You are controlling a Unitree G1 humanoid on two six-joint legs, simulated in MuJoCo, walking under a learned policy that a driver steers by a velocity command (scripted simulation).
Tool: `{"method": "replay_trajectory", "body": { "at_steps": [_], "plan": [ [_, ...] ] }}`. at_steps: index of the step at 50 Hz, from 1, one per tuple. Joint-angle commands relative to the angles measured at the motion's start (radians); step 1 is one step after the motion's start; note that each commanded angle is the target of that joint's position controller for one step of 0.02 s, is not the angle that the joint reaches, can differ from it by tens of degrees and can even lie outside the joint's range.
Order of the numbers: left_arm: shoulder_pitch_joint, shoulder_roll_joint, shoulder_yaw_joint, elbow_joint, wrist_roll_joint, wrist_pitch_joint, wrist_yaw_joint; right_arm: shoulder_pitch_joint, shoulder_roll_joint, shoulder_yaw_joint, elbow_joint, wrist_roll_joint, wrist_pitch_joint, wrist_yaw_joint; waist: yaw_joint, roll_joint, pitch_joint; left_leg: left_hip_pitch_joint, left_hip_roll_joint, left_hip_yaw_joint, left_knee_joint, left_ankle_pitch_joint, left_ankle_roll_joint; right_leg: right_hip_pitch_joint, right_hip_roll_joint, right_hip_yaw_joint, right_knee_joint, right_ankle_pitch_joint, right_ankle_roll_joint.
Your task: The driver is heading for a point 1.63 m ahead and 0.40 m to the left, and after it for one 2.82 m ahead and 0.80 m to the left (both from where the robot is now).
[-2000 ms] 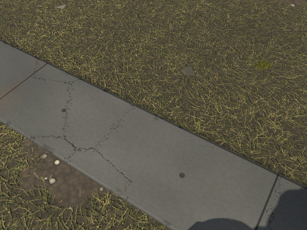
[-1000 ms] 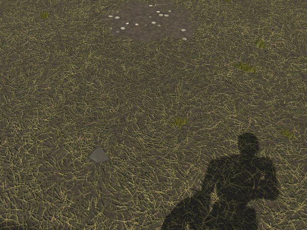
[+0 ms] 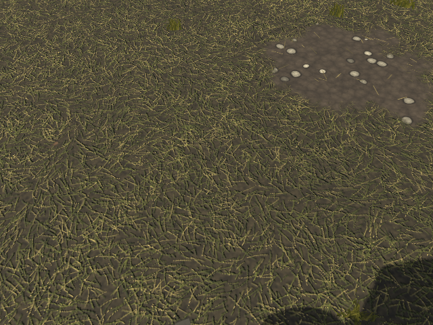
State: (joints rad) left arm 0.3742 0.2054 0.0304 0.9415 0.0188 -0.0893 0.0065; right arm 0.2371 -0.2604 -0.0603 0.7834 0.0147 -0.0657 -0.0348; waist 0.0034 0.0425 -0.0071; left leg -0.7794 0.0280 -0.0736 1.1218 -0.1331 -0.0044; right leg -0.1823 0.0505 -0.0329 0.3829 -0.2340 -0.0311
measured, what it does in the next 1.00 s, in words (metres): walks ahead, turning left: left foot, then right foot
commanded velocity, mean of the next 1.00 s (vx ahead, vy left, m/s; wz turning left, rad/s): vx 0.07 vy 0.00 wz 0.45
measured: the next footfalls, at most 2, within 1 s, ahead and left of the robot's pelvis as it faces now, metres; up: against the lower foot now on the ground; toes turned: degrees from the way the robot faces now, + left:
left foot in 0.18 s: +0.25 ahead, +0.12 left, +0.00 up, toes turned +3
right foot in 0.66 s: +0.26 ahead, -0.08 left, +0.00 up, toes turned +18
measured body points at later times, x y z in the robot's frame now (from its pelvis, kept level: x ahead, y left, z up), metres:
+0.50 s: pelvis +0.14 +0.03 -0.01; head +0.19 +0.06 +0.44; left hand +0.25 +0.34 -0.12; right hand +0.36 -0.20 -0.10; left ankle +0.21 +0.12 -0.74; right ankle +0.24 -0.13 -0.69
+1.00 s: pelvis +0.19 -0.01 +0.00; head +0.22 -0.01 +0.45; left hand +0.19 +0.29 -0.10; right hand +0.43 -0.18 -0.11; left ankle +0.10 +0.13 -0.72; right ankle +0.24 -0.10 -0.74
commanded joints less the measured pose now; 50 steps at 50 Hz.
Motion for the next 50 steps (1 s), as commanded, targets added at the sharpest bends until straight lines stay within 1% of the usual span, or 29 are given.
{"method": "replay_trajectory", "body": {
  "at_steps": [1, 3, 4, 6, 8, 9, 10, 11, 12, 13, 14, 16, 18, 23, 26, 29, 32, 33, 34, 35, 36, 37, 38, 39, 40, 43, 46, 48, 50],
  "plan": [
    [-0.138, 0.198, 0.037, -0.101, -0.013, -0.023, 0.023, 0.016, 0.040, 0.013, -0.070, -0.009, -0.015, 0.033, -0.037, -0.148, -0.046, 0.344, -0.014, 0.034, -0.371, 0.259, -0.011, -0.189, -0.223, 0.054, -0.170, 0.643, -0.140],
    [-0.143, 0.209, 0.047, -0.096, -0.048, -0.011, 0.032, -0.065, 0.002, 0.005, -0.124, -0.006, 0.003, 0.050, -0.024, -0.137, -0.029, 0.277, 0.002, 0.006, -0.478, 0.252, 0.015, -0.048, -0.265, 0.063, -0.150, 0.641, -0.123],
    [-0.134, 0.206, 0.051, -0.092, -0.054, 0.000, 0.034, -0.097, -0.019, -0.001, -0.144, -0.013, 0.010, 0.057, -0.015, -0.123, -0.022, 0.242, 0.001, 0.013, -0.507, 0.223, 0.031, 0.013, -0.275, 0.058, -0.123, 0.637, -0.112],
    [-0.109, 0.215, 0.063, -0.090, -0.053, 0.026, 0.038, -0.126, -0.045, -0.012, -0.175, -0.021, 0.018, 0.072, -0.002, -0.105, -0.028, 0.242, -0.009, 0.039, -0.549, 0.138, 0.062, 0.091, -0.283, 0.042, -0.040, 0.633, -0.094],
    [-0.100, 0.227, 0.071, -0.102, -0.049, 0.050, 0.040, -0.038, -0.086, -0.035, -0.167, -0.023, 0.021, 0.079, -0.042, -0.065, -0.079, 0.401, -0.058, 0.070, -0.631, 0.111, 0.102, 0.088, -0.235, 0.008, 0.154, 0.649, -0.058],
    [-0.063, 0.211, 0.066, -0.120, -0.026, 0.053, 0.039, 0.067, -0.183, -0.067, -0.150, -0.025, 0.024, 0.066, -0.072, 0.050, -0.156, 0.631, 0.007, -0.047, -0.639, 0.474, 0.166, -0.048, -0.158, -0.048, 0.403, 0.505, 0.002],
    [0.034, 0.121, 0.026, -0.159, 0.024, 0.042, 0.023, 0.094, -0.275, -0.079, -0.167, -0.019, 0.030, 0.052, -0.022, 0.277, -0.286, 0.985, 0.282, -0.405, -0.588, 0.860, 0.361, -0.409, 0.002, -0.062, 0.809, -0.343, 0.080],
    [0.022, 0.175, 0.025, -0.167, 0.010, 0.034, 0.004, 0.125, -0.225, -0.067, -0.187, -0.012, 0.038, 0.048, -0.072, 0.198, -0.455, 1.048, 0.333, -0.568, -0.649, 0.618, 0.435, -0.500, 0.019, 0.129, 0.982, -0.466, 0.068],
    [-0.060, 0.210, 0.036, -0.188, -0.020, 0.039, 0.002, 0.056, -0.192, -0.055, -0.211, -0.017, 0.042, 0.045, -0.078, 0.105, -0.371, 0.959, 0.277, -0.490, -0.684, 0.487, 0.384, -0.556, -0.017, 0.157, 1.016, -0.373, 0.060],
    [-0.110, 0.200, 0.035, -0.202, -0.022, 0.054, 0.014, -0.011, -0.162, -0.046, -0.219, -0.008, 0.049, 0.039, -0.054, 0.014, -0.276, 0.843, 0.230, -0.416, -0.709, 0.382, 0.325, -0.572, -0.047, 0.147, 0.971, -0.283, 0.064],
    [-0.133, 0.197, 0.039, -0.206, -0.013, 0.069, 0.029, -0.046, -0.145, -0.039, -0.228, -0.001, 0.060, 0.034, -0.034, -0.040, -0.211, 0.726, 0.197, -0.381, -0.738, 0.310, 0.292, -0.555, -0.067, 0.141, 0.905, -0.233, 0.074],
    [-0.143, 0.197, 0.048, -0.230, -0.007, 0.088, 0.037, -0.094, -0.159, -0.044, -0.244, -0.015, 0.075, 0.032, 0.012, 0.010, -0.156, 0.557, 0.132, -0.357, -0.785, 0.190, 0.262, -0.451, -0.067, 0.128, 0.794, -0.181, 0.076],
    [-0.143, 0.174, 0.048, -0.234, -0.009, 0.091, 0.039, -0.111, -0.167, -0.050, -0.252, -0.024, 0.078, 0.022, 0.024, 0.044, -0.151, 0.499, 0.103, -0.337, -0.796, 0.180, 0.253, -0.406, -0.051, 0.118, 0.704, -0.158, 0.084],
    [-0.226, 0.156, 0.051, -0.264, -0.007, 0.094, 0.040, -0.102, -0.182, -0.061, -0.251, -0.009, 0.095, -0.011, 0.005, 0.059, -0.157, 0.470, 0.073, -0.380, -0.806, -0.044, 0.223, -0.376, -0.038, 0.151, 0.552, -0.078, 0.104],
    [-0.269, 0.154, 0.053, -0.281, -0.012, 0.087, 0.034, -0.088, -0.180, -0.065, -0.249, -0.009, 0.106, -0.014, -0.014, 0.088, -0.133, 0.461, 0.059, -0.418, -0.814, -0.147, 0.214, -0.338, -0.028, 0.157, 0.467, -0.068, 0.104],
    [-0.289, 0.155, 0.055, -0.290, -0.020, 0.073, 0.022, -0.068, -0.173, -0.066, -0.246, -0.009, 0.113, -0.010, -0.031, 0.106, -0.123, 0.496, 0.056, -0.463, -0.800, -0.132, 0.213, -0.278, -0.011, 0.155, 0.352, -0.098, 0.089],
    [-0.234, 0.158, 0.064, -0.277, -0.025, 0.062, 0.007, -0.078, -0.170, -0.066, -0.249, 0.003, 0.121, -0.008, 0.006, 0.115, -0.119, 0.498, 0.031, -0.492, -0.750, -0.047, 0.186, -0.129, 0.004, 0.129, 0.119, -0.040, 0.052],
    [-0.193, 0.177, 0.074, -0.264, -0.020, 0.062, 0.006, -0.068, -0.154, -0.061, -0.245, 0.011, 0.121, -0.010, 0.026, 0.098, -0.124, 0.459, -0.002, -0.459, -0.710, -0.083, 0.149, -0.025, -0.040, 0.127, 0.009, 0.036, 0.032],
    [-0.177, 0.234, 0.087, -0.269, -0.001, 0.067, 0.008, -0.011, -0.101, -0.048, -0.237, 0.009, 0.121, -0.011, 0.001, -0.053, -0.156, 0.350, -0.088, -0.342, -0.526, -0.315, 0.090, 0.108, -0.231, 0.278, -0.039, 0.072, -0.037],
    [-0.183, 0.310, 0.103, -0.269, 0.034, 0.072, 0.002, -0.045, -0.133, -0.060, -0.274, 0.020, 0.106, -0.012, -0.011, -0.354, -0.079, 0.156, -0.235, -0.135, -0.351, -0.472, 0.035, 0.069, -0.394, 0.541, -0.103, 0.225, -0.196],
    [-0.229, 0.253, 0.094, -0.298, 0.033, 0.066, 0.006, -0.037, -0.210, -0.084, -0.253, -0.014, 0.089, -0.010, -0.009, -0.273, -0.072, 0.141, -0.177, -0.169, -0.126, -0.455, -0.010, 0.032, -0.443, 0.578, -0.092, 0.263, -0.249],
    [-0.276, 0.210, 0.081, -0.313, 0.019, 0.066, 0.012, -0.010, -0.222, -0.093, -0.219, -0.011, 0.090, -0.006, -0.029, -0.195, -0.067, 0.154, -0.169, -0.163, -0.036, -0.394, -0.026, 0.015, -0.393, 0.475, -0.064, 0.280, -0.217],
    [-0.304, 0.181, 0.072, -0.320, 0.005, 0.067, 0.013, 0.016, -0.196, -0.088, -0.185, -0.009, 0.102, -0.011, -0.039, -0.150, -0.056, 0.166, -0.163, -0.148, 0.011, -0.352, -0.043, 0.010, -0.326, 0.389, -0.047, 0.267, -0.174],
    [-0.306, 0.166, 0.065, -0.315, -0.010, 0.068, 0.014, 0.032, -0.169, -0.080, -0.173, -0.014, 0.112, -0.013, -0.035, -0.147, -0.043, 0.153, -0.162, -0.146, 0.071, -0.315, -0.057, 0.017, -0.306, 0.359, -0.038, 0.285, -0.165],
    [-0.299, 0.156, 0.056, -0.310, -0.013, 0.069, 0.014, 0.036, -0.138, -0.071, -0.167, -0.012, 0.116, -0.011, -0.035, -0.147, -0.035, 0.173, -0.163, -0.132, 0.101, -0.299, -0.067, -0.002, -0.284, 0.319, -0.040, 0.330, -0.165],
    [-0.271, 0.143, 0.049, -0.296, -0.005, 0.076, 0.005, -0.023, -0.092, -0.048, -0.177, 0.001, 0.113, -0.010, -0.010, -0.190, -0.037, 0.209, -0.124, -0.078, -0.069, -0.257, -0.091, 0.047, -0.234, 0.245, -0.038, 0.344, -0.169],
    [-0.245, 0.180, 0.058, -0.282, -0.012, 0.084, 0.005, -0.075, -0.057, -0.024, -0.188, -0.007, 0.107, -0.001, 0.022, -0.239, -0.055, 0.352, -0.052, 0.006, -0.339, -0.273, -0.101, 0.057, -0.228, 0.230, -0.026, 0.333, -0.172],
    [-0.206, 0.207, 0.063, -0.266, -0.016, 0.088, 0.005, -0.084, -0.077, -0.027, -0.187, -0.002, 0.103, 0.001, 0.040, -0.257, -0.050, 0.427, -0.049, 0.036, -0.462, -0.271, -0.095, 0.051, -0.248, 0.257, -0.020, 0.347, -0.186],
    [-0.213, 0.202, 0.057, -0.259, -0.029, 0.088, 0.004, -0.038, -0.082, -0.030, -0.157, -0.002, 0.099, 0.003, 0.008, -0.234, -0.042, 0.528, -0.056, 0.054, -0.681, -0.121, -0.066, 0.038, -0.241, 0.256, 0.015, 0.395, -0.172]
  ]
}}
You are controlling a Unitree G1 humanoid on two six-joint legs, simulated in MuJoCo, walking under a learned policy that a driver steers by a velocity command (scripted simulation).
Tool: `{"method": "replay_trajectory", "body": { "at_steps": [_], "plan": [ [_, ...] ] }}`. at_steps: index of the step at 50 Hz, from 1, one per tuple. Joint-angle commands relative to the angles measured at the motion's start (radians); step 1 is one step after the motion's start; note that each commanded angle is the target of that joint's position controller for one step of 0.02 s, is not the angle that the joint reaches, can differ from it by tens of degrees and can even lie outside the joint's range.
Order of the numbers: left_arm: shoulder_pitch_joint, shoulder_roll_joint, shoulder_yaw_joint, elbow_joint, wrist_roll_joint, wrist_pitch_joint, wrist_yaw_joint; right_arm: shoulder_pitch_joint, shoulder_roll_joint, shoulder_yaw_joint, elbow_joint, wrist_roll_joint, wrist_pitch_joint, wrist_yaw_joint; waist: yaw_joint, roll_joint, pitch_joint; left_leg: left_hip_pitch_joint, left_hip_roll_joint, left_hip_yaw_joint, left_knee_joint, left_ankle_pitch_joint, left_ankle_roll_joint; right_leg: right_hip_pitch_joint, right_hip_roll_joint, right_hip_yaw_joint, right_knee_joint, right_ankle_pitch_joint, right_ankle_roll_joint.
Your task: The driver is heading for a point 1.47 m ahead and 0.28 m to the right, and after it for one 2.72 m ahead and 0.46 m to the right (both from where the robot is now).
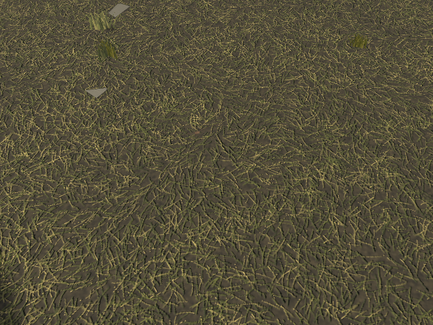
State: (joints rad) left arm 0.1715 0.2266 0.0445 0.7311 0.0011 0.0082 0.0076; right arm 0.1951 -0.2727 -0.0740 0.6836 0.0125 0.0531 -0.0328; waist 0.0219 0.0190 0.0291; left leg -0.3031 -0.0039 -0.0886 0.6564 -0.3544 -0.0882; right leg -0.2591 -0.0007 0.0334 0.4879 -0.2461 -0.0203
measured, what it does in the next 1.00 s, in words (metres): steps on the spot, turning right: left foot, then left foot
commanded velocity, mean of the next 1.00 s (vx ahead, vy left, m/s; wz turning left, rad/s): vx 0.00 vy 0.00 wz -0.31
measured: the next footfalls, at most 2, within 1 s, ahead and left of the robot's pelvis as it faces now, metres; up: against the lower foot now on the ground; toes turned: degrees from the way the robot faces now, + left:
left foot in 0.04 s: +0.02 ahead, +0.15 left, +0.00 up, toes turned -4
left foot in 0.90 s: +0.11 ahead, +0.12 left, +0.00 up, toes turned -25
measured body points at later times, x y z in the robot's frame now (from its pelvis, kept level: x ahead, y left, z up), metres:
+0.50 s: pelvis -0.01 -0.01 -0.01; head +0.03 -0.04 +0.44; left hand +0.18 +0.24 -0.09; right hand +0.10 -0.31 -0.12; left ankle -0.03 +0.15 -0.66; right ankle -0.01 -0.08 -0.74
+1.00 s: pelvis +0.02 +0.01 +0.00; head +0.04 +0.02 +0.44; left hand +0.27 +0.20 -0.10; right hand +0.05 -0.29 -0.10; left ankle +0.07 +0.13 -0.74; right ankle -0.02 -0.09 -0.74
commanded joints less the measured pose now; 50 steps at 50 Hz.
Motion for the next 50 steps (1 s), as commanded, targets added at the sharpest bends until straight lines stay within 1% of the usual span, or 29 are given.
{"method": "replay_trajectory", "body": {
  "at_steps": [1, 2, 3, 4, 5, 6, 7, 10, 13, 16, 18, 19, 20, 21, 22, 24, 26, 29, 33, 36, 40, 43, 44, 45, 46, 47, 48, 49, 50],
  "plan": [
    [0.010, 0.171, 0.039, -0.037, -0.019, -0.014, 0.002, 0.017, -0.075, -0.017, -0.046, -0.006, -0.023, 0.003, -0.020, -0.189, -0.075, 0.121, -0.021, 0.059, -0.326, 0.206, 0.043, 0.093, -0.176, 0.183, -0.077, 0.415, -0.155],
    [0.036, 0.158, 0.033, -0.032, -0.015, -0.025, 0.000, 0.021, -0.103, -0.019, -0.052, -0.015, -0.027, 0.001, -0.014, -0.150, -0.106, 0.224, 0.030, -0.006, -0.328, 0.308, 0.074, 0.044, -0.165, 0.177, -0.068, 0.365, -0.103],
    [0.059, 0.125, 0.021, -0.039, 0.015, -0.043, -0.013, 0.041, -0.155, -0.028, -0.052, -0.026, -0.026, -0.007, 0.016, -0.019, -0.159, 0.357, 0.126, -0.076, -0.233, 0.558, 0.110, -0.046, -0.110, 0.122, -0.018, 0.262, -0.052],
    [0.066, 0.086, 0.010, -0.035, 0.015, -0.054, -0.022, 0.019, -0.128, -0.026, -0.023, -0.027, -0.024, -0.003, 0.034, 0.124, -0.166, 0.291, 0.127, -0.059, -0.194, 0.455, 0.152, -0.034, -0.044, 0.041, -0.044, 0.091, -0.005],
    [-0.001, 0.119, 0.012, -0.037, 0.015, -0.053, -0.025, 0.000, -0.077, -0.018, -0.038, -0.027, -0.027, 0.006, -0.013, 0.087, -0.129, 0.242, 0.096, -0.043, -0.211, 0.322, 0.151, -0.027, -0.028, 0.030, -0.021, 0.063, 0.023],
    [-0.057, 0.144, 0.021, -0.056, 0.005, -0.046, -0.024, -0.003, -0.086, -0.022, -0.038, -0.031, -0.029, 0.005, -0.032, 0.073, -0.088, 0.218, 0.091, -0.042, -0.221, 0.258, 0.144, -0.069, -0.012, 0.022, 0.013, 0.069, 0.025],
    [-0.071, 0.147, 0.024, -0.066, -0.003, -0.035, -0.019, 0.001, -0.113, -0.029, -0.040, -0.030, -0.030, 0.001, -0.035, 0.087, -0.059, 0.190, 0.096, -0.044, -0.231, 0.236, 0.145, -0.092, -0.004, 0.022, 0.047, 0.087, 0.021],
    [-0.030, 0.156, 0.036, -0.088, -0.014, -0.013, -0.011, 0.014, -0.138, -0.042, -0.042, -0.022, -0.034, -0.013, -0.027, 0.144, -0.026, 0.142, 0.180, -0.092, -0.262, 0.259, 0.195, -0.140, 0.010, 0.006, 0.152, 0.047, 0.018],
    [-0.004, 0.147, 0.047, -0.104, -0.014, 0.003, -0.011, -0.028, -0.133, -0.042, -0.065, -0.015, -0.038, -0.027, -0.021, 0.185, -0.029, 0.114, 0.292, -0.156, -0.265, 0.368, 0.272, -0.179, 0.004, -0.030, 0.316, -0.174, 0.016],
    [0.013, 0.131, 0.050, -0.121, -0.020, 0.016, -0.026, -0.077, -0.151, -0.046, -0.074, -0.006, -0.045, -0.030, -0.010, 0.144, -0.034, 0.101, 0.319, -0.116, -0.223, 0.477, 0.278, -0.173, -0.020, -0.053, 0.332, -0.248, 0.000],
    [0.060, 0.131, 0.057, -0.110, -0.020, 0.018, -0.037, -0.113, -0.149, -0.048, -0.075, 0.010, -0.035, -0.031, 0.017, 0.118, -0.056, 0.055, 0.262, -0.024, -0.140, 0.421, 0.220, -0.054, 0.010, -0.087, 0.157, -0.057, -0.023],
    [0.069, 0.158, 0.068, -0.117, -0.011, 0.016, -0.037, -0.069, -0.129, -0.046, -0.060, 0.010, -0.032, -0.028, 0.009, 0.037, -0.052, 0.005, 0.199, 0.048, -0.028, 0.284, 0.165, 0.010, 0.007, -0.018, 0.039, 0.102, -0.049],
    [0.069, 0.294, 0.100, -0.148, -0.005, 0.010, -0.025, -0.035, -0.074, -0.034, -0.089, -0.022, -0.032, -0.027, -0.036, -0.272, -0.057, -0.207, 0.042, 0.189, 0.272, -0.025, 0.048, 0.115, -0.211, 0.380, -0.082, 0.378, -0.163],
    [0.142, 0.292, 0.089, -0.153, 0.022, -0.008, -0.038, -0.144, -0.071, -0.024, -0.126, -0.026, -0.036, -0.030, 0.047, -0.331, -0.108, -0.336, -0.052, 0.047, 0.472, -0.354, 0.037, 0.163, -0.349, 0.631, -0.173, 0.490, -0.328],
    [0.124, 0.266, 0.075, -0.162, 0.034, -0.029, -0.042, -0.125, -0.096, -0.032, -0.113, -0.015, -0.037, -0.029, 0.033, -0.215, -0.120, -0.365, -0.022, -0.021, 0.594, -0.335, 0.042, 0.185, -0.354, 0.571, -0.158, 0.474, -0.342],
    [0.045, 0.256, 0.075, -0.173, 0.003, -0.032, -0.028, -0.103, -0.117, -0.042, -0.072, -0.016, -0.037, -0.029, -0.003, -0.067, -0.097, -0.400, 0.013, -0.024, 0.597, -0.172, 0.048, 0.176, -0.266, 0.422, -0.118, 0.397, -0.248],
    [0.012, 0.237, 0.066, -0.182, -0.012, -0.015, -0.009, -0.087, -0.112, -0.043, -0.054, -0.017, -0.036, -0.029, -0.023, -0.085, -0.112, -0.336, 0.018, -0.017, 0.549, -0.059, 0.032, 0.136, -0.201, 0.351, -0.124, 0.388, -0.203],
    [0.026, 0.225, 0.064, -0.189, -0.010, -0.003, 0.003, -0.082, -0.088, -0.034, -0.037, -0.009, -0.037, -0.021, -0.016, -0.114, -0.127, -0.317, -0.001, -0.007, 0.443, 0.006, 0.009, 0.160, -0.165, 0.318, -0.134, 0.362, -0.198],
    [0.032, 0.242, 0.074, -0.195, -0.010, 0.013, 0.020, -0.127, -0.087, -0.030, -0.036, -0.010, -0.049, -0.017, 0.004, -0.141, -0.114, -0.289, -0.010, -0.020, 0.247, 0.030, -0.008, 0.153, -0.151, 0.359, -0.144, 0.220, -0.197],
    [0.013, 0.239, 0.074, -0.205, -0.003, 0.022, 0.021, -0.120, -0.096, -0.029, -0.021, -0.006, -0.060, -0.006, 0.010, -0.164, -0.108, -0.214, -0.008, -0.012, 0.151, 0.022, -0.005, 0.101, -0.148, 0.381, -0.146, 0.132, -0.202],
    [0.003, 0.223, 0.063, -0.200, 0.001, 0.029, 0.009, -0.114, -0.102, -0.025, -0.017, -0.003, -0.073, 0.009, 0.020, -0.175, -0.107, -0.108, -0.005, 0.009, 0.053, -0.005, 0.014, 0.069, -0.152, 0.413, -0.117, 0.198, -0.212],
    [-0.033, 0.198, 0.048, -0.199, -0.011, 0.031, 0.006, -0.065, -0.087, -0.019, -0.001, -0.008, -0.087, 0.026, -0.024, -0.155, -0.110, 0.030, -0.007, 0.033, -0.184, 0.124, 0.051, 0.054, -0.122, 0.410, -0.065, 0.266, -0.179],
    [-0.018, 0.184, 0.043, -0.193, -0.013, 0.029, 0.007, -0.047, -0.092, -0.019, 0.004, -0.019, -0.092, 0.031, -0.033, -0.132, -0.112, 0.116, 0.015, 0.019, -0.275, 0.249, 0.072, 0.022, -0.095, 0.395, -0.049, 0.231, -0.141],
    [0.017, 0.159, 0.034, -0.189, 0.002, 0.021, 0.006, -0.032, -0.140, -0.025, -0.004, -0.037, -0.094, 0.029, -0.016, -0.044, -0.129, 0.200, 0.129, -0.077, -0.288, 0.385, 0.113, -0.032, -0.044, 0.339, 0.020, 0.102, -0.082],
    [0.090, 0.140, 0.029, -0.182, 0.015, 0.012, 0.001, -0.057, -0.189, -0.030, -0.010, -0.043, -0.089, 0.023, 0.052, 0.149, -0.125, 0.228, 0.262, -0.211, -0.285, 0.601, 0.210, -0.103, 0.086, 0.203, 0.146, -0.193, -0.022],
    [0.054, 0.165, 0.037, -0.195, 0.014, 0.009, 0.004, -0.073, -0.139, -0.015, 0.002, -0.050, -0.089, 0.024, 0.035, 0.209, -0.108, 0.128, 0.335, -0.301, -0.325, 0.512, 0.318, -0.097, 0.080, 0.136, 0.181, -0.272, 0.023],
    [0.028, 0.184, 0.042, -0.185, 0.015, 0.011, 0.008, -0.116, -0.089, 0.003, -0.007, -0.044, -0.095, 0.027, 0.027, 0.167, -0.094, 0.094, 0.295, -0.280, -0.333, 0.429, 0.313, -0.045, 0.034, 0.130, 0.194, -0.237, 0.047],
    [0.017, 0.147, 0.035, -0.179, 0.022, 0.013, 0.008, -0.139, -0.069, 0.013, 0.000, -0.034, -0.095, 0.028, 0.037, 0.159, -0.098, 0.089, 0.233, -0.228, -0.317, 0.376, 0.264, -0.003, 0.017, 0.116, 0.105, -0.140, 0.053],
    [0.013, 0.118, 0.028, -0.168, 0.029, 0.018, 0.006, -0.138, -0.077, 0.015, 0.005, -0.021, -0.095, 0.031, 0.034, 0.157, -0.088, 0.076, 0.174, -0.173, -0.297, 0.343, 0.216, 0.056, 0.013, 0.115, 0.003, -0.027, 0.054]
  ]
}}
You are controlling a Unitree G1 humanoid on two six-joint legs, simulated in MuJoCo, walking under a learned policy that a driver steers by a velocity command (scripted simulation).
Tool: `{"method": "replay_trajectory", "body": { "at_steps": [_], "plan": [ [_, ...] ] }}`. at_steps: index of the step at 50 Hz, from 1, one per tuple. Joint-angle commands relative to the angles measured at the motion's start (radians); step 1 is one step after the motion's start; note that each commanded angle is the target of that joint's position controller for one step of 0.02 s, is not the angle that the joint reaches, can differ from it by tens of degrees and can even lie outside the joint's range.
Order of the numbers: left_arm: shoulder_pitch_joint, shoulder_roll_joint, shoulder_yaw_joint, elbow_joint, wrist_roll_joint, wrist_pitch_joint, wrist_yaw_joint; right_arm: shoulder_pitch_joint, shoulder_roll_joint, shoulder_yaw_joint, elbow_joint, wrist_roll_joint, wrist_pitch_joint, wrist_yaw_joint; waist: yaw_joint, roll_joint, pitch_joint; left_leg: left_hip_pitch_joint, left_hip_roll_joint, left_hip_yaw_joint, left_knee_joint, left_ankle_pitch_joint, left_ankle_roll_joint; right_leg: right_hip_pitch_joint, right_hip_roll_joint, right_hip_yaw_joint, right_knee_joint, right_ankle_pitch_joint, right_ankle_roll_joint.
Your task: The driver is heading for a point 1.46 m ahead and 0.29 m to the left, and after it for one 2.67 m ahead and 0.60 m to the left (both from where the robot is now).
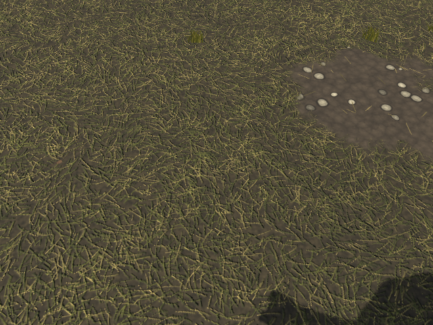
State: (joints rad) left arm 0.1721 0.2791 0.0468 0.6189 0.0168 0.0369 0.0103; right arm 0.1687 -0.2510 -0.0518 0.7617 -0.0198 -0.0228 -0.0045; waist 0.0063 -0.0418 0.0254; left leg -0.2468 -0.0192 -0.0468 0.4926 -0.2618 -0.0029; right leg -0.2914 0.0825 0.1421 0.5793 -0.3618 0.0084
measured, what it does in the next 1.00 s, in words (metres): walks ahead, turning left: left foot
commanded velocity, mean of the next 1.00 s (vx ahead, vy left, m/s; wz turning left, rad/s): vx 0.19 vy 0.00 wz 0.24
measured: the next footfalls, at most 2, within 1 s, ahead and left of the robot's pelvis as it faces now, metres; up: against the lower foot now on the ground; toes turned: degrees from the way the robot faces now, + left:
left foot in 0.54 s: +0.01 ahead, +0.15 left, +0.00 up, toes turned +18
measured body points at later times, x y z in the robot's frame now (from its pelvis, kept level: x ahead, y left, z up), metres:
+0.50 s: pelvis +0.00 +0.03 +0.00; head +0.04 +0.05 +0.44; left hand +0.07 +0.34 -0.10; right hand +0.23 -0.20 -0.09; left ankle -0.03 +0.14 -0.72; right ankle +0.01 -0.11 -0.74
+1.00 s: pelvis +0.17 +0.12 -0.01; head +0.21 +0.15 +0.44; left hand +0.32 +0.40 -0.10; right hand +0.27 -0.15 -0.12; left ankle -0.03 +0.14 -0.74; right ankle +0.38 +0.06 -0.71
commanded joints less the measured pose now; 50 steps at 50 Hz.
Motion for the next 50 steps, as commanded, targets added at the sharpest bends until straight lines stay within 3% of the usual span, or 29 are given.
{"method": "replay_trajectory", "body": {
  "at_steps": [1, 3, 4, 10, 12, 13, 14, 15, 16, 17, 18, 20, 23, 25, 26, 27, 28, 29, 30, 31, 32, 33, 35, 38, 43, 47, 48, 50],
  "plan": [
    [0.005, 0.065, 0.027, -0.059, 0.017, -0.008, -0.002, -0.089, -0.119, -0.013, -0.065, 0.018, -0.018, 0.003, 0.038, 0.209, -0.079, 0.002, 0.159, -0.196, -0.120, 0.216, 0.098, 0.138, -0.070, 0.006, -0.125, 0.177, 0.022],
    [-0.008, 0.106, 0.040, -0.063, 0.010, -0.008, -0.005, -0.037, -0.162, -0.019, -0.063, 0.020, -0.016, 0.007, 0.013, 0.129, -0.050, -0.058, 0.117, -0.174, -0.123, 0.099, 0.064, 0.157, -0.061, -0.019, -0.088, 0.188, -0.017],
    [0.003, 0.106, 0.043, -0.064, 0.011, -0.011, -0.005, -0.058, -0.178, -0.022, -0.075, 0.025, -0.014, 0.008, 0.023, 0.126, -0.039, -0.055, 0.110, -0.176, -0.111, 0.077, 0.063, 0.136, -0.061, -0.032, -0.079, 0.172, -0.033],
    [0.033, 0.105, 0.064, -0.075, -0.002, -0.026, 0.013, -0.063, -0.180, -0.037, -0.118, 0.049, 0.009, -0.008, 0.010, 0.052, -0.071, -0.087, 0.066, -0.208, 0.038, 0.206, 0.089, 0.129, -0.090, -0.049, -0.060, 0.247, -0.056],
    [0.056, 0.123, 0.075, -0.083, -0.001, -0.023, 0.013, -0.063, -0.159, -0.036, -0.130, 0.050, 0.018, -0.007, 0.013, -0.023, -0.074, -0.167, 0.010, -0.149, 0.147, 0.140, 0.050, 0.168, -0.176, 0.036, -0.121, 0.269, -0.113],
    [0.068, 0.145, 0.081, -0.083, 0.001, -0.023, 0.014, -0.059, -0.151, -0.036, -0.137, 0.048, 0.023, -0.003, 0.011, -0.086, -0.072, -0.219, -0.017, -0.100, 0.229, 0.080, 0.026, 0.189, -0.272, 0.129, -0.167, 0.337, -0.173],
    [0.057, 0.150, 0.081, -0.087, 0.000, -0.027, 0.017, -0.047, -0.148, -0.039, -0.136, 0.043, 0.030, 0.000, 0.003, -0.147, -0.072, -0.259, -0.025, -0.045, 0.333, -0.133, 0.006, 0.196, -0.379, 0.207, -0.197, 0.450, -0.241],
    [0.053, 0.142, 0.076, -0.096, 0.000, -0.035, 0.023, -0.059, -0.166, -0.049, -0.141, 0.041, 0.037, 0.003, 0.016, -0.153, -0.073, -0.309, -0.002, -0.030, 0.517, -0.349, -0.011, 0.201, -0.469, 0.268, -0.213, 0.569, -0.303],
    [0.052, 0.143, 0.073, -0.098, -0.002, -0.043, 0.026, -0.066, -0.178, -0.059, -0.145, 0.044, 0.045, 0.004, 0.017, -0.084, -0.063, -0.349, 0.021, -0.043, 0.642, -0.389, -0.026, 0.197, -0.496, 0.261, -0.217, 0.635, -0.327],
    [0.021, 0.150, 0.074, -0.094, -0.009, -0.046, 0.027, -0.059, -0.163, -0.057, -0.145, 0.049, 0.054, 0.003, -0.003, -0.033, -0.049, -0.360, 0.050, -0.050, 0.632, -0.349, -0.035, 0.189, -0.466, 0.193, -0.216, 0.609, -0.296],
    [-0.005, 0.164, 0.080, -0.090, -0.014, -0.047, 0.026, -0.061, -0.140, -0.048, -0.144, 0.049, 0.062, 0.004, -0.008, -0.026, -0.036, -0.349, 0.065, -0.032, 0.574, -0.291, -0.043, 0.179, -0.422, 0.117, -0.217, 0.586, -0.261],
    [-0.027, 0.180, 0.087, -0.082, -0.014, -0.036, 0.024, -0.067, -0.114, -0.035, -0.151, 0.048, 0.068, 0.011, 0.002, -0.061, -0.049, -0.268, 0.065, 0.026, 0.468, -0.216, -0.055, 0.154, -0.362, -0.003, -0.207, 0.601, -0.228],
    [0.016, 0.195, 0.093, -0.059, -0.030, -0.031, 0.014, -0.069, -0.130, -0.034, -0.171, 0.057, 0.069, 0.031, 0.028, -0.105, -0.093, -0.145, 0.044, 0.095, 0.282, -0.156, -0.028, 0.133, -0.352, -0.065, -0.247, 0.254, -0.206],
    [0.012, 0.194, 0.090, -0.047, -0.051, -0.038, 0.004, -0.004, -0.138, -0.041, -0.155, 0.054, 0.063, 0.036, -0.013, -0.098, -0.090, -0.011, 0.009, 0.150, 0.099, -0.066, 0.014, 0.069, -0.344, -0.096, -0.221, 0.014, -0.172],
    [0.019, 0.165, 0.081, -0.040, -0.048, -0.043, 0.001, 0.073, -0.151, -0.051, -0.119, 0.051, 0.058, 0.033, -0.038, -0.069, -0.094, 0.108, -0.028, 0.169, 0.044, -0.062, 0.035, -0.003, -0.315, -0.136, -0.152, -0.061, -0.143],
    [0.016, 0.109, 0.063, -0.043, -0.031, -0.050, -0.004, 0.186, -0.193, -0.071, -0.085, 0.056, 0.050, 0.026, -0.074, 0.041, -0.102, 0.267, 0.013, 0.060, -0.015, -0.092, 0.080, -0.139, -0.259, -0.223, 0.055, -0.118, -0.085],
    [-0.044, 0.034, 0.037, -0.114, 0.004, -0.059, -0.007, 0.259, -0.336, -0.099, -0.100, 0.045, 0.032, 0.012, -0.080, 0.341, -0.085, 0.398, 0.304, -0.492, -0.153, -0.199, 0.244, -0.495, -0.111, -0.291, 0.501, -0.295, 0.020],
    [-0.121, 0.090, 0.047, -0.152, -0.030, -0.087, -0.005, 0.253, -0.326, -0.089, -0.132, 0.020, -0.006, 0.027, -0.128, 0.268, -0.089, 0.341, 0.397, -0.753, -0.301, -0.358, 0.381, -0.624, -0.068, -0.083, 0.615, -0.285, 0.011],
    [-0.133, 0.142, 0.061, -0.149, -0.062, -0.102, -0.010, 0.207, -0.258, -0.068, -0.130, 0.018, -0.028, 0.028, -0.095, 0.204, 0.001, 0.304, 0.385, -0.692, -0.326, -0.409, 0.360, -0.656, -0.114, -0.052, 0.623, -0.190, -0.008],
    [-0.102, 0.165, 0.068, -0.121, -0.054, -0.112, -0.014, 0.173, -0.204, -0.049, -0.128, 0.027, -0.038, 0.025, -0.066, 0.167, 0.043, 0.270, 0.343, -0.579, -0.312, -0.352, 0.311, -0.636, -0.147, -0.059, 0.582, -0.080, -0.021],
    [-0.085, 0.158, 0.069, -0.095, -0.029, -0.118, -0.011, 0.140, -0.184, -0.040, -0.131, 0.031, -0.038, 0.018, -0.049, 0.133, 0.045, 0.249, 0.300, -0.486, -0.299, -0.237, 0.271, -0.598, -0.167, -0.067, 0.531, 0.010, -0.018],
    [-0.074, 0.152, 0.070, -0.084, -0.015, -0.123, -0.013, 0.126, -0.176, -0.033, -0.130, 0.029, -0.037, 0.010, -0.036, 0.143, 0.043, 0.225, 0.260, -0.405, -0.304, -0.116, 0.248, -0.545, -0.174, -0.074, 0.481, 0.083, -0.009],
    [-0.059, 0.125, 0.064, -0.053, -0.016, -0.123, -0.025, 0.142, -0.176, -0.028, -0.117, 0.019, -0.041, -0.002, -0.033, 0.143, 0.015, 0.233, 0.225, -0.294, -0.313, 0.089, 0.226, -0.494, -0.161, -0.108, 0.435, 0.202, 0.011],
    [-0.087, 0.089, 0.046, -0.033, -0.023, -0.115, -0.032, 0.184, -0.176, -0.024, -0.084, 0.021, -0.045, -0.009, -0.055, 0.118, 0.008, 0.265, 0.201, -0.162, -0.315, 0.283, 0.192, -0.486, -0.160, -0.132, 0.314, 0.316, 0.024],
    [-0.204, 0.062, 0.021, -0.053, -0.046, -0.118, -0.058, 0.225, -0.186, -0.018, -0.033, 0.019, -0.050, -0.010, -0.108, 0.131, 0.074, 0.232, 0.195, -0.049, -0.366, 0.278, 0.163, -0.422, -0.147, -0.160, 0.086, 0.463, 0.006],
    [-0.271, 0.054, 0.009, -0.078, -0.048, -0.129, -0.083, 0.258, -0.197, -0.022, 0.008, 0.023, -0.049, -0.009, -0.123, 0.106, 0.110, 0.317, 0.238, 0.001, -0.347, 0.398, 0.166, -0.428, -0.115, -0.175, -0.017, 0.424, -0.041],
    [-0.274, 0.055, 0.009, -0.083, -0.050, -0.132, -0.090, 0.259, -0.200, -0.023, 0.015, 0.023, -0.046, -0.009, -0.116, 0.109, 0.104, 0.347, 0.247, 0.018, -0.318, 0.497, 0.163, -0.420, -0.102, -0.183, -0.030, 0.390, -0.058],
    [-0.237, 0.078, 0.017, -0.081, -0.043, -0.133, -0.095, 0.251, -0.218, -0.027, 0.015, 0.022, -0.039, -0.019, -0.079, 0.143, 0.034, 0.402, 0.245, 0.055, -0.203, 0.891, 0.144, -0.325, -0.047, -0.229, -0.033, 0.310, -0.098]
  ]
}}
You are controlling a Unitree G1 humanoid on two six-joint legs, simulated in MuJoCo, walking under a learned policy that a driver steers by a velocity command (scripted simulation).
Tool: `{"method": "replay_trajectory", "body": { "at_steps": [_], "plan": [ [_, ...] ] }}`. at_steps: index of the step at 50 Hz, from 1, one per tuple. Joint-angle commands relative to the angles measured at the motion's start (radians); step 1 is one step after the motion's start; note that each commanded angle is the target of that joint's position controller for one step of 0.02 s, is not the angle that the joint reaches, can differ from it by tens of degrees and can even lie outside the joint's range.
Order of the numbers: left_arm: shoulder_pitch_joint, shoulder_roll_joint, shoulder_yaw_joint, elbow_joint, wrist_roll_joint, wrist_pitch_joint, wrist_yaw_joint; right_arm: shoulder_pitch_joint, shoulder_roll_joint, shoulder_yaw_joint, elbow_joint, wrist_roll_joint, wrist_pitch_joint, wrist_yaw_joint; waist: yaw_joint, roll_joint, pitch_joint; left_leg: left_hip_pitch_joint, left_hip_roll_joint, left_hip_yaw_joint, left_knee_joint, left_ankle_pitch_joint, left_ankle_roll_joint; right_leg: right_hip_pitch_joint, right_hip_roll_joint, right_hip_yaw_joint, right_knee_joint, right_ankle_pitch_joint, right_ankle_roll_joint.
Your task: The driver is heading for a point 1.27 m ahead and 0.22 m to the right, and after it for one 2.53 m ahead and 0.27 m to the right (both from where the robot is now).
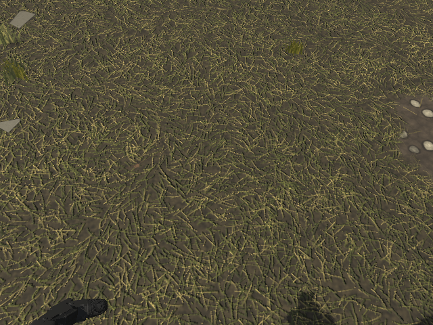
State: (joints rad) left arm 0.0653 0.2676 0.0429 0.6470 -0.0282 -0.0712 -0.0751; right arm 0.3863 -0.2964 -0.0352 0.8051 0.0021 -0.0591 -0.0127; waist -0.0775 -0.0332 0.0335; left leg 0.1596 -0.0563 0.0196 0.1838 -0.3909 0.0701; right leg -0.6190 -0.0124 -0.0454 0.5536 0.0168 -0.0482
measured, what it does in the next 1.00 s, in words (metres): walks ahead, turning right: right foot, then left foot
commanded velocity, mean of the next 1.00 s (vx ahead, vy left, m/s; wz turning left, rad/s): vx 0.49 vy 0.00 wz -0.36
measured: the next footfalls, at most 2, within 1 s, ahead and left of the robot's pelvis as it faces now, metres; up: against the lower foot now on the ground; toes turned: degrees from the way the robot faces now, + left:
right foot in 0.06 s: +0.22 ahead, -0.10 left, +0.00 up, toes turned -3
left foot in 0.50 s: +0.52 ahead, +0.09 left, +0.00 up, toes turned -21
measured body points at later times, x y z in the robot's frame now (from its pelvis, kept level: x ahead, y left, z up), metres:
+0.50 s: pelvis +0.32 +0.01 +0.00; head +0.34 +0.00 +0.45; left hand +0.44 +0.28 -0.11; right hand +0.47 -0.28 -0.06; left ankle +0.48 +0.10 -0.73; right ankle +0.18 -0.10 -0.73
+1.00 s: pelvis +0.56 -0.08 +0.00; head +0.58 -0.10 +0.45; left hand +0.88 +0.01 -0.05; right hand +0.41 -0.33 -0.12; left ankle +0.48 +0.10 -0.73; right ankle +0.62 -0.23 -0.73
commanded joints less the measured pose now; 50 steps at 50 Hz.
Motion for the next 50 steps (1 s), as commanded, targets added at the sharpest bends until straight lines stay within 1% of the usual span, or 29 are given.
{"method": "replay_trajectory", "body": {
  "at_steps": [1, 2, 3, 4, 5, 6, 7, 8, 9, 10, 13, 17, 19, 22, 24, 25, 26, 27, 28, 29, 30, 31, 32, 34, 39, 42, 46, 48, 50],
  "plan": [
    [-0.072, 0.112, 0.032, -0.098, 0.005, -0.022, -0.007, 0.031, -0.186, -0.047, -0.031, -0.003, 0.005, -0.018, 0.040, 0.160, -0.034, 0.025, 0.278, 0.001, 0.204, 1.227, 0.060, 0.081, 0.083, -0.065, 0.005, -0.115, -0.064],
    [0.055, 0.150, 0.051, -0.069, 0.002, -0.018, 0.000, 0.016, -0.198, -0.049, -0.038, -0.010, 0.016, -0.025, 0.110, 0.164, -0.118, 0.009, 0.265, 0.021, 0.373, 1.352, 0.047, 0.236, 0.116, -0.079, -0.003, -0.129, -0.091],
    [0.214, 0.189, 0.071, -0.039, -0.002, -0.013, 0.014, -0.015, -0.207, -0.049, -0.054, -0.010, 0.016, -0.030, 0.203, 0.138, -0.195, -0.159, 0.243, 0.045, 0.592, 1.278, 0.016, 0.512, 0.089, -0.015, -0.042, -0.049, -0.134],
    [0.368, 0.290, 0.096, -0.020, 0.013, -0.004, 0.031, 0.039, -0.128, -0.024, -0.100, -0.031, -0.003, -0.023, 0.208, -0.071, -0.354, -0.577, 0.129, 0.051, 1.010, 0.707, -0.052, 0.971, -0.178, 0.401, -0.006, -0.066, -0.286],
    [0.376, 0.249, 0.083, -0.009, 0.004, -0.008, 0.033, 0.089, -0.082, 0.002, -0.093, -0.025, -0.037, -0.001, 0.175, -0.178, -0.505, -0.816, -0.038, -0.110, 1.251, -0.150, -0.084, 1.149, -0.350, 0.874, -0.169, -0.228, -0.418],
    [0.343, 0.194, 0.070, -0.009, 0.006, -0.002, 0.043, -0.040, -0.165, -0.022, -0.126, 0.019, -0.064, 0.019, 0.214, -0.087, -0.368, -0.931, 0.032, -0.186, 1.283, -0.090, -0.067, 1.058, -0.302, 0.769, -0.227, -0.350, -0.348],
    [0.282, 0.178, 0.063, -0.018, 0.007, -0.001, 0.047, -0.127, -0.164, -0.017, -0.165, 0.039, -0.081, 0.025, 0.191, -0.018, -0.218, -0.950, 0.083, -0.169, 1.208, -0.009, -0.053, 0.886, -0.266, 0.633, -0.260, -0.339, -0.305],
    [0.222, 0.167, 0.057, -0.026, 0.011, -0.002, 0.048, -0.155, -0.144, -0.014, -0.171, 0.020, -0.089, 0.022, 0.140, 0.071, -0.109, -0.916, 0.113, -0.145, 1.103, 0.032, -0.051, 0.705, -0.220, 0.550, -0.293, -0.238, -0.278],
    [0.180, 0.149, 0.050, -0.038, 0.020, -0.005, 0.050, -0.143, -0.144, -0.020, -0.167, -0.003, -0.083, 0.016, 0.099, 0.073, -0.066, -0.854, 0.141, -0.138, 1.034, 0.065, -0.058, 0.586, -0.180, 0.479, -0.317, -0.136, -0.263],
    [0.154, 0.145, 0.048, -0.051, 0.027, -0.005, 0.053, -0.118, -0.139, -0.021, -0.166, -0.010, -0.072, 0.016, 0.069, 0.036, -0.046, -0.806, 0.149, -0.134, 1.011, 0.078, -0.072, 0.501, -0.158, 0.452, -0.345, -0.086, -0.269],
    [0.139, 0.156, 0.050, -0.037, 0.014, -0.009, 0.064, -0.105, -0.103, -0.009, -0.176, -0.024, -0.047, 0.009, 0.040, 0.002, -0.015, -0.751, 0.159, -0.089, 0.860, 0.121, -0.133, 0.326, -0.120, 0.349, -0.375, 0.018, -0.273],
    [0.199, 0.196, 0.063, -0.007, 0.003, 0.001, 0.080, -0.287, -0.052, 0.013, -0.222, -0.024, -0.052, 0.012, 0.115, -0.020, -0.003, -0.623, 0.097, -0.053, 0.502, 0.433, -0.161, 0.223, -0.032, 0.259, -0.338, -0.072, -0.194],
    [0.253, 0.206, 0.067, 0.015, -0.004, 0.010, 0.083, -0.336, -0.069, 0.006, -0.235, -0.004, -0.058, 0.017, 0.141, -0.036, -0.024, -0.579, 0.068, -0.070, 0.415, 0.494, -0.163, 0.266, -0.051, 0.307, -0.310, -0.143, -0.172],
    [0.267, 0.192, 0.064, 0.023, -0.007, 0.021, 0.087, -0.322, -0.121, -0.019, -0.238, 0.010, -0.065, 0.021, 0.119, -0.072, -0.043, -0.556, 0.076, -0.121, 0.344, 0.416, -0.134, 0.384, -0.099, 0.412, -0.209, -0.221, -0.134],
    [0.255, 0.172, 0.060, 0.019, 0.001, 0.028, 0.085, -0.233, -0.143, -0.040, -0.218, 0.012, -0.072, 0.020, 0.062, -0.086, -0.064, -0.442, 0.073, -0.103, 0.308, 0.322, -0.088, 0.398, -0.093, 0.440, -0.107, -0.210, -0.099],
    [0.262, 0.125, 0.044, 0.014, 0.008, 0.026, 0.081, -0.134, -0.172, -0.055, -0.206, 0.002, -0.076, 0.014, 0.010, -0.060, -0.129, -0.285, 0.128, -0.137, 0.295, 0.287, -0.046, 0.359, -0.042, 0.398, 0.047, -0.210, -0.063],
    [0.306, 0.041, 0.016, -0.002, 0.032, 0.023, 0.076, 0.006, -0.231, -0.069, -0.197, -0.009, -0.072, 0.006, -0.021, 0.115, -0.281, -0.042, 0.323, -0.337, 0.288, 0.209, 0.014, 0.240, 0.041, 0.288, 0.365, -0.451, -0.019],
    [0.422, 0.031, 0.008, -0.037, -0.012, 0.011, 0.074, 0.050, -0.295, -0.086, -0.156, -0.021, -0.058, 0.020, 0.051, 0.469, -0.342, 0.130, 0.495, -0.855, 0.129, -0.118, 0.162, -0.078, 0.105, 0.199, 0.659, -0.629, 0.015],
    [0.400, 0.133, 0.028, 0.003, -0.025, 0.014, 0.081, 0.008, -0.192, -0.066, -0.177, -0.011, -0.058, 0.028, 0.020, 0.284, -0.243, 0.060, 0.457, -0.850, 0.080, -0.272, 0.143, -0.154, 0.047, 0.244, 0.765, -0.544, 0.030],
    [0.300, 0.166, 0.038, -0.007, -0.016, 0.018, 0.081, -0.026, -0.142, -0.052, -0.176, -0.008, -0.054, 0.026, 0.003, 0.187, -0.142, -0.035, 0.412, -0.663, 0.088, -0.189, 0.109, -0.166, 0.019, 0.216, 0.777, -0.449, 0.033],
    [0.243, 0.154, 0.036, -0.017, -0.002, 0.020, 0.084, -0.067, -0.122, -0.043, -0.177, -0.015, -0.051, 0.027, 0.014, 0.109, -0.093, -0.132, 0.364, -0.531, 0.091, -0.014, 0.099, -0.130, -0.010, 0.195, 0.744, -0.385, 0.037],
    [0.202, 0.141, 0.037, -0.030, 0.010, 0.018, 0.083, -0.089, -0.101, -0.037, -0.165, -0.018, -0.049, 0.026, 0.025, 0.108, -0.050, -0.194, 0.326, -0.444, 0.080, 0.113, 0.107, -0.119, -0.031, 0.194, 0.687, -0.350, 0.037],
    [0.200, 0.126, 0.036, -0.034, 0.008, 0.018, 0.077, -0.096, -0.092, -0.033, -0.157, -0.022, -0.052, 0.024, 0.043, 0.137, -0.037, -0.239, 0.300, -0.378, 0.062, 0.190, 0.103, -0.076, -0.051, 0.186, 0.646, -0.329, 0.036],
    [0.205, 0.092, 0.027, -0.028, 0.008, 0.022, 0.070, -0.085, -0.081, -0.032, -0.134, -0.011, -0.058, 0.025, 0.057, 0.152, -0.043, -0.254, 0.281, -0.308, 0.033, 0.285, 0.123, -0.047, -0.054, 0.154, 0.572, -0.324, 0.040],
    [0.072, 0.044, 0.000, -0.058, 0.022, 0.011, 0.057, -0.061, -0.138, -0.047, -0.086, 0.007, -0.050, 0.020, 0.035, 0.111, -0.013, -0.250, 0.286, -0.196, -0.025, 0.405, 0.148, -0.048, -0.076, 0.102, 0.270, -0.163, 0.052],
    [-0.016, 0.044, -0.005, -0.072, 0.015, 0.000, 0.045, -0.032, -0.161, -0.049, -0.057, 0.017, -0.038, 0.019, 0.006, 0.115, 0.006, -0.263, 0.265, -0.130, -0.029, 0.406, 0.129, 0.030, -0.051, 0.066, 0.111, -0.050, 0.054],
    [-0.094, 0.068, 0.001, -0.102, 0.007, -0.007, 0.033, 0.017, -0.181, -0.054, -0.015, 0.027, -0.021, 0.018, -0.001, 0.124, 0.032, -0.194, 0.310, -0.134, -0.002, 0.430, 0.107, 0.064, -0.033, 0.058, 0.012, -0.069, 0.020],
    [-0.062, 0.092, 0.012, -0.099, 0.011, -0.012, 0.031, 0.013, -0.193, -0.057, -0.003, 0.031, -0.009, 0.014, 0.037, 0.126, 0.014, -0.172, 0.317, -0.135, 0.063, 0.552, 0.088, 0.157, -0.012, 0.043, -0.038, -0.110, -0.009],
    [0.171, 0.163, 0.053, -0.032, 0.022, -0.013, 0.046, -0.003, -0.172, -0.045, -0.007, 0.027, -0.004, 0.011, 0.162, 0.094, -0.133, -0.272, 0.234, -0.073, 0.346, 0.719, 0.040, 0.525, 0.000, 0.034, -0.083, -0.086, -0.056]
  ]
}}
Velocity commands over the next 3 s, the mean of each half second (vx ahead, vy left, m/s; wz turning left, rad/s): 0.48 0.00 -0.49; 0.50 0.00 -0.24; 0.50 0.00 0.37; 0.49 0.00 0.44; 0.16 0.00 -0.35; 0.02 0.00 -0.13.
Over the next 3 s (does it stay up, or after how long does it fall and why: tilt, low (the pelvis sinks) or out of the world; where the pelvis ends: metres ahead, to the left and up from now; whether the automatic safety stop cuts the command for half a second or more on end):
stays up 1.23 -0.21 0.01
